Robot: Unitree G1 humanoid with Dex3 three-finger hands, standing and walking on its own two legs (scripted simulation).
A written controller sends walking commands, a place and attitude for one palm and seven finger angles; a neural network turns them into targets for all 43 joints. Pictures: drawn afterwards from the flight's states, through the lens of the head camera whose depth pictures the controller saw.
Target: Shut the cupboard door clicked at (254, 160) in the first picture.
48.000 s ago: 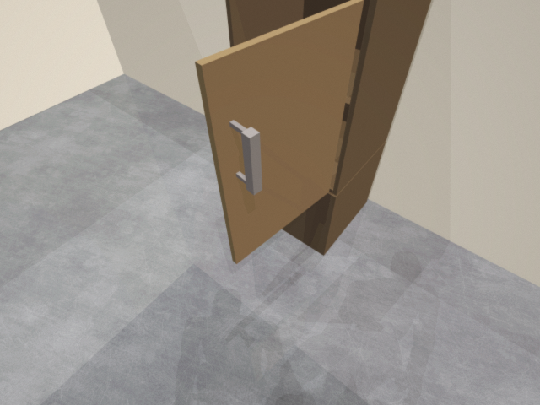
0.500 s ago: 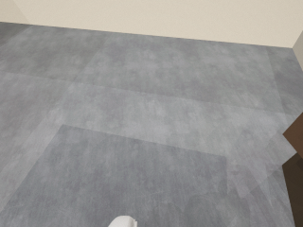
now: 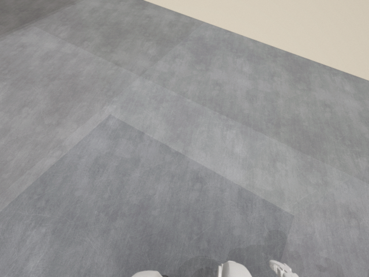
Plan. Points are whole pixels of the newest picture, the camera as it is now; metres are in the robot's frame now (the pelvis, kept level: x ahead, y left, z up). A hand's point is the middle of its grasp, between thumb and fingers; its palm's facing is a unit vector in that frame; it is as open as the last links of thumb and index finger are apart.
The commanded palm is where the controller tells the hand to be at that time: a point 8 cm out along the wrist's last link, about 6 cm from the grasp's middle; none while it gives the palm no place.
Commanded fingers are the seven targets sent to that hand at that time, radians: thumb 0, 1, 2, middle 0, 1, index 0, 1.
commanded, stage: turn to face it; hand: left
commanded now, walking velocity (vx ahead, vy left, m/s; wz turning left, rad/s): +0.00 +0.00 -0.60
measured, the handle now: out of the picture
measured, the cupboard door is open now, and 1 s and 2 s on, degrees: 27 27 27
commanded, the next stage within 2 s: none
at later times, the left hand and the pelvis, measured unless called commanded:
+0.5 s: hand (139, 237) +0.22 +0.13 -0.16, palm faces -0.25 -0.94 -0.24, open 7.3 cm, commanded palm none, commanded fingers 0.00 0.90 0.90 -0.20 -0.30 -0.20 -0.30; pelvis +0.10 -0.03 +0.00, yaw -17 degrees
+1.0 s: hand (154, 182) +0.37 +0.12 -0.15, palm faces -0.55 -0.80 -0.25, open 7.3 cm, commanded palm none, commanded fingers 0.00 0.90 0.90 -0.20 -0.30 -0.20 -0.30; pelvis +0.15 +0.00 +0.01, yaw -36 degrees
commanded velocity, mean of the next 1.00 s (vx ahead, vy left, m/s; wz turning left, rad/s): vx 0.00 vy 0.00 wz -0.60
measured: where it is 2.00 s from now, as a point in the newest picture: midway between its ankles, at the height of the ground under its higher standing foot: outside the picture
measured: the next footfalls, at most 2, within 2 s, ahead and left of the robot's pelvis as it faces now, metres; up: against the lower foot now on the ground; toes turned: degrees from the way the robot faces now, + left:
right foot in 0.32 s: +0.10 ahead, -0.14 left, +0.00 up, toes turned -16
left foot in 0.70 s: +0.25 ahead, +0.10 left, +0.00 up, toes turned -22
